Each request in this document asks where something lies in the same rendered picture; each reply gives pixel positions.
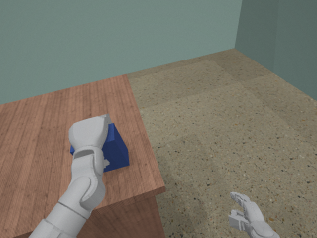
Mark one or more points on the left robot forearm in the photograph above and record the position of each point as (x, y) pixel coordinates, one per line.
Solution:
(85, 192)

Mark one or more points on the sponge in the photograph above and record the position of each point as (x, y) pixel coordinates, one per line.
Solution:
(114, 150)

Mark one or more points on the robot right hand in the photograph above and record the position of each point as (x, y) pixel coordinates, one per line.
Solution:
(242, 220)

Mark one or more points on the robot left hand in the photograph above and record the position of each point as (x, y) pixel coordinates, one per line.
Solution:
(90, 132)

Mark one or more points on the table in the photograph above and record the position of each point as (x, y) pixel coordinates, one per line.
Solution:
(35, 162)

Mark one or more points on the right robot forearm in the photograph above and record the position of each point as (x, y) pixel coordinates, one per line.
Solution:
(260, 229)

